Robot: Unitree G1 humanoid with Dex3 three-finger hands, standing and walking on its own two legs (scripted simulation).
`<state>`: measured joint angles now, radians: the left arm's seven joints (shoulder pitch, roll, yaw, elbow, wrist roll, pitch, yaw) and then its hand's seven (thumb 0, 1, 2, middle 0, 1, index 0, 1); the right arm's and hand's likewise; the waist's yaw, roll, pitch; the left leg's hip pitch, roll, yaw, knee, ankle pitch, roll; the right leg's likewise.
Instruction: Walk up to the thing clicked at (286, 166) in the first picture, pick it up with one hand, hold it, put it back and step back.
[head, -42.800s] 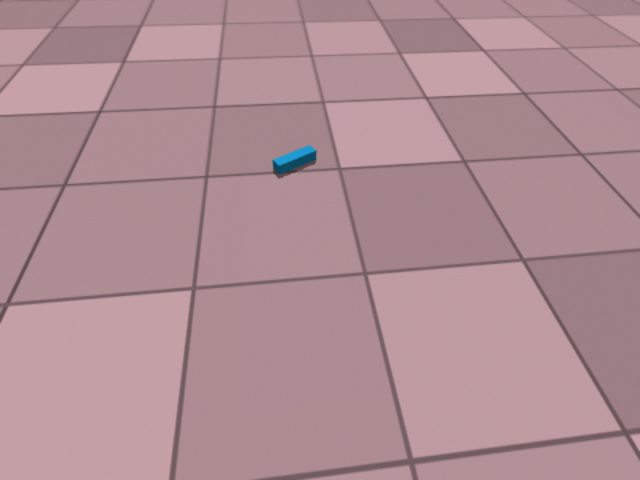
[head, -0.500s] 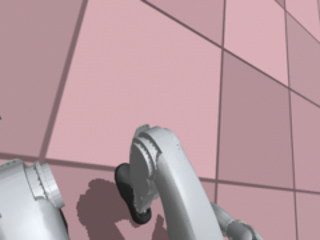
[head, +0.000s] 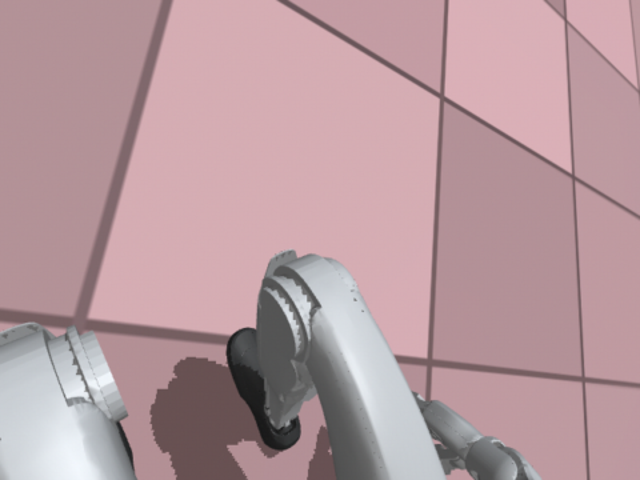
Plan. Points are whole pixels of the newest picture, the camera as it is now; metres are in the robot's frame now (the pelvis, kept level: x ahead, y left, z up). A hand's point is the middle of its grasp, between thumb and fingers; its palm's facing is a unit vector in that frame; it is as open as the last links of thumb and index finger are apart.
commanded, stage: close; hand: left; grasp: from above
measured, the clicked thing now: out of the picture +0.42 +0.35 -0.28
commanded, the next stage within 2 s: settle in 0.40 s
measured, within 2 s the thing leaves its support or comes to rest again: leaves its support in 0.90 s
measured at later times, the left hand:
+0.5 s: hand out of the picture +0.41 +0.34 -0.26, palm faces -0.46 -0.13 -0.88, open 9.4 cm
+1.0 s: hand out of the picture +0.41 +0.35 -0.23, palm faces -0.41 -0.13 -0.90, open 9.2 cm
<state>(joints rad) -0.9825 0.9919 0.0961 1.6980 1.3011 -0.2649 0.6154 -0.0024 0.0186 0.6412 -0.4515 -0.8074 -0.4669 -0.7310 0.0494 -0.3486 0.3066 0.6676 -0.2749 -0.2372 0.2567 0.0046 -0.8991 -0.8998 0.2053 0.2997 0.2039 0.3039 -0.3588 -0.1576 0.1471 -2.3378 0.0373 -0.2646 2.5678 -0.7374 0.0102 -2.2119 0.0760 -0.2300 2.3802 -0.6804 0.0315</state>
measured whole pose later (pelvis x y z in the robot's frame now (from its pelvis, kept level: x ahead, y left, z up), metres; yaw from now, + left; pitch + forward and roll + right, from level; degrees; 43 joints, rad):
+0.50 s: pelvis +0.00 +0.00 +0.00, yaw +0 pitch +26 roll -15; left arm -0.97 1.00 0.05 1.70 1.33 -0.32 0.64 -0.02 0.12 0.53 -0.63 -0.71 -0.64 -0.66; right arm 0.05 -0.32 0.33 0.67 -0.29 -0.22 0.23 0.00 -0.90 -0.90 0.21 0.30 0.20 0.30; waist -0.34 -0.16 0.14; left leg -2.34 0.04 -0.26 2.58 -0.73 0.02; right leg -2.22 0.08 -0.23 2.39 -0.67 0.04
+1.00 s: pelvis +0.00 +0.00 +0.00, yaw +1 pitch +30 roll -14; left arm -0.83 0.90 0.14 1.41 1.29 -0.27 0.51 -0.01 0.13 0.47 -0.69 -0.61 -0.71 -0.56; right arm 0.12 -0.33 0.21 0.69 -0.24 -0.19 0.26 0.00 -0.92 -0.91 0.21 0.30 0.20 0.30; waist -0.29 -0.09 0.06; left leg -2.37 0.02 -0.23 2.55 -0.73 0.01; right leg -2.24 0.06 -0.21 2.39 -0.70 0.02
